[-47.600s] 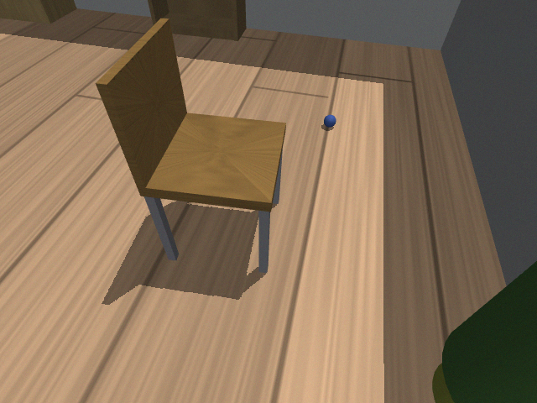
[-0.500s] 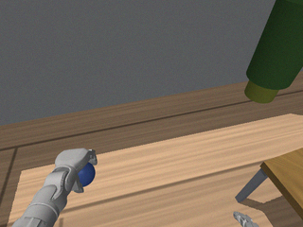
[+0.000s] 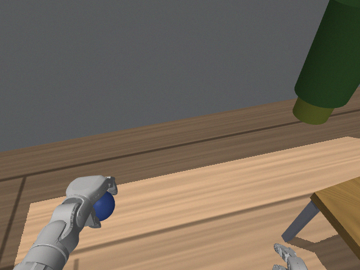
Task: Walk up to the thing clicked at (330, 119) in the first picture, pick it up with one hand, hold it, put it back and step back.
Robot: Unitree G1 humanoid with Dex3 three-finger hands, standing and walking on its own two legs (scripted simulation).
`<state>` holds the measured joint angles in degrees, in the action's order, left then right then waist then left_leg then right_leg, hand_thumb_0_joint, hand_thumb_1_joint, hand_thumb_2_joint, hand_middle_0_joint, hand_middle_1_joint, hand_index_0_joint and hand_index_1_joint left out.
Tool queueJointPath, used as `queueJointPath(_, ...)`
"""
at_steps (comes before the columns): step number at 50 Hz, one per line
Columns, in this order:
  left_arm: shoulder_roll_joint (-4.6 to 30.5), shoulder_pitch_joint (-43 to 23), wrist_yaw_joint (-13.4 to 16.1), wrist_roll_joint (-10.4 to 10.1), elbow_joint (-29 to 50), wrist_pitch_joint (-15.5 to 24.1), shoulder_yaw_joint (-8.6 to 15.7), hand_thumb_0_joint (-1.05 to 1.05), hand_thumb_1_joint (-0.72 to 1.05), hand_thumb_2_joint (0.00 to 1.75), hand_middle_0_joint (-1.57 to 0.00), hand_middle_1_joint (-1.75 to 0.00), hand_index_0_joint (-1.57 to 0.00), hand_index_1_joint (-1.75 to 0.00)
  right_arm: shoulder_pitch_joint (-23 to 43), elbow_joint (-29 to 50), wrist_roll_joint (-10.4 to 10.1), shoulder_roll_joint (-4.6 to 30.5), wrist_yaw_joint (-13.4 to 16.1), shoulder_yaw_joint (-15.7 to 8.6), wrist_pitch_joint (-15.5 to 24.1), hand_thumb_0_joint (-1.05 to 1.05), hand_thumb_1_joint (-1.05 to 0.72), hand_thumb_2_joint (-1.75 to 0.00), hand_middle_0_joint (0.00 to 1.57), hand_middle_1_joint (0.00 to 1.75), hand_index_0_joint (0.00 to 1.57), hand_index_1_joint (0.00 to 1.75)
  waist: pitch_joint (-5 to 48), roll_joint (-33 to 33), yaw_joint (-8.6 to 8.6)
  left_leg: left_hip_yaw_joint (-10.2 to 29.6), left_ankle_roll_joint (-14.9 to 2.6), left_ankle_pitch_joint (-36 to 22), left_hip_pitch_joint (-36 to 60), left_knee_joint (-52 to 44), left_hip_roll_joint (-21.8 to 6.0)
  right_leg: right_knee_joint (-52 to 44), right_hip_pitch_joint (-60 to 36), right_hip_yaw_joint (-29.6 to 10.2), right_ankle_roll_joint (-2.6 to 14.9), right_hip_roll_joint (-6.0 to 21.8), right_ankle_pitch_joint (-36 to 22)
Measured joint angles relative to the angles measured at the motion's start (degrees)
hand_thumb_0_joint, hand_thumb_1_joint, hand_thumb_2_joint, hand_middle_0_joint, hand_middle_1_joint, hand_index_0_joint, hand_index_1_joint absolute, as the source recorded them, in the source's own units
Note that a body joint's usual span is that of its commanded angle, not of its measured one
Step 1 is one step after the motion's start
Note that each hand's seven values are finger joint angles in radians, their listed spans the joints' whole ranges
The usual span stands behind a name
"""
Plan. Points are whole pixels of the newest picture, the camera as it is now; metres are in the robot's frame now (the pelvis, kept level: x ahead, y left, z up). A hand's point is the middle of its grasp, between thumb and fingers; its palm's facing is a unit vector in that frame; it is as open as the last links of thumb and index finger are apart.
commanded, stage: hold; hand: left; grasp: from above
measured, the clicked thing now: (99, 205) +0.31 +0.22 -0.05
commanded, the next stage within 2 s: crouch in 0.44 s
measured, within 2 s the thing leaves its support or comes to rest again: neither
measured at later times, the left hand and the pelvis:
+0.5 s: hand (94, 204) +0.30 +0.23 -0.03, palm faces -0.44 -0.07 -0.89, open 10.0 cm; pelvis +0.01 +0.00 +0.00, yaw +0 degrees
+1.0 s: hand (105, 215) +0.31 +0.23 -0.12, palm faces -0.45 +0.00 -0.89, open 10.0 cm; pelvis +0.00 +0.00 -0.03, yaw +1 degrees
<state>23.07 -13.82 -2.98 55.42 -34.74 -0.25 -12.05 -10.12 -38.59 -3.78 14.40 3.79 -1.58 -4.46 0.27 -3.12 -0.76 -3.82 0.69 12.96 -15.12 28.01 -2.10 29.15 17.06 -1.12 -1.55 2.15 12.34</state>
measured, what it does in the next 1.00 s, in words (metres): stands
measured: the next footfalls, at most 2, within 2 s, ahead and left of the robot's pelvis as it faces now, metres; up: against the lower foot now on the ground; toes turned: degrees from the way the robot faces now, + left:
none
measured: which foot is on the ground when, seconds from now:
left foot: down 0.00-1.00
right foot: down 0.00-1.00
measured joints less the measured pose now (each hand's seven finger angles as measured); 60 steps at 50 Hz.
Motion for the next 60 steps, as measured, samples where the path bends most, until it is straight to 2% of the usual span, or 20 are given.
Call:
queueJointPath(11,0.03,0.47,-0.23,0.63,0.3,0.5,-0.15,0.0,0.01,0.53,-0.59,-0.74,-0.63,-0.7,0.41,0.05,0.14,-0.25,0.01,0.03,0.12,0.01,-0.92,-0.9,0.2,0.3,0.2,0.3,-0.52,0.28,-0.24,0.11,0.01,-0.04,0.36,-0.63,0.1,-0.54,-0.38,0.12,-0.01,0.09,0.05)
queueJointPath(18,-0.24,-0.68,1.04,0.72,-1.06,0.02,-0.14,0.0,0.01,0.53,-0.59,-0.75,-0.62,-0.7,0.07,-0.76,0.08,-0.21,-0.1,-0.28,-0.13,0.01,-0.91,-0.9,0.2,0.3,0.2,0.3,-0.1,0.25,-0.31,0.23,0.02,0.17,0.81,-0.89,0.05,-1.06,-1.0,0.26,-0.02,0.04,0.17)
queueJointPath(29,-0.16,0.12,0.4,0.95,-0.67,0.36,-0.05,0.0,0.01,0.54,-0.59,-0.75,-0.62,-0.71,-0.5,-0.14,0.08,-0.01,-0.33,-0.67,-0.6,0.01,-0.92,-0.9,0.2,0.3,0.2,0.3,-0.29,0.28,-0.05,0.16,0.06,0.37,1.18,-1.21,0.03,-1.36,-1.32,0.2,0.01,0.0,0.35)
queueJointPath(35,-0.55,-0.44,2.21,1.55,-2.62,0.81,0.38,0.0,0.01,0.54,-0.58,-0.75,-0.62,-0.71,-0.29,-0.49,0.19,-0.05,-0.45,-0.74,-0.71,0.01,-0.91,-0.9,0.2,0.3,0.2,0.3,-0.19,0.39,0.26,0.34,0.1,0.56,0.7,-0.84,0.02,-0.97,-0.9,0.36,0.02,0.0,0.61)
queueJointPath(40,-0.99,-1.53,5.13,2.88,-6.95,2.22,0.64,0.0,0.0,0.54,-0.59,-0.74,-0.63,-0.7,-0.07,-0.48,0.66,-0.26,-0.84,-0.88,-0.72,0.01,-0.91,-0.9,0.21,0.3,0.2,0.3,-0.26,1.15,1.05,0.73,0.14,0.98,-1.59,0.79,0.08,0.7,1.25,0.67,0.08,0.11,1.2)
queueJointPath(45,-1.48,-4.91,10.23,5.32,-14.51,3.67,0.7,0.0,0.0,0.54,-0.6,-0.73,-0.64,-0.69,-0.07,-1.06,1.69,-0.14,-1.62,-1.23,-0.51,0.01,-0.9,-0.9,0.21,0.3,0.2,0.3,0.34,2.29,1.98,1.4,0.2,2.68,-8.4,6.23,-0.05,5.6,7.59,1.08,0.17,0.12,2.78)
queueJointPath(53,-1.85,-14.86,19.98,10.19,-27.79,4.3,2.4,0.0,0.0,0.52,-0.61,-0.72,-0.65,-0.68,-2.29,-1.97,3.75,1.15,-3.05,-2.93,1.19,0.01,-0.91,-0.9,0.21,0.3,0.2,0.3,4.8,2.97,4.2,2.78,0.21,9.9,-31.05,26.62,-0.73,24.41,29.26,1.45,-0.1,-0.16,9.35)
queueJointPath(57,-1.2,-20.09,22.94,11.08,-32.85,3.74,3.94,0.0,0.01,0.51,-0.62,-0.72,-0.66,-0.68,-3.55,-2.45,4.47,1.54,-2.93,-3.4,2.15,0.01,-0.91,-0.9,0.21,0.3,0.2,0.3,6.95,2.55,5.99,3.43,0.12,13.5,-43.47,37.53,-0.95,34.72,41.34,1.47,-0.23,-0.24,12.65)
queueJointPath(60,-0.4,-23.39,23.97,10.91,-35.28,3.22,5.1,0.0,0.01,0.5,-0.62,-0.71,-0.66,-0.68,-4.38,-2.87,4.99,1.49,-2.74,-3.5,2.84,0.01,-0.91,-0.9,0.2,0.3,0.2,0.3,8.32,2.0,7.29,3.81,-0.12,15.79,-52.37,45.02,-1.03,41.86,50.04,1.39,-0.3,-0.28,14.74)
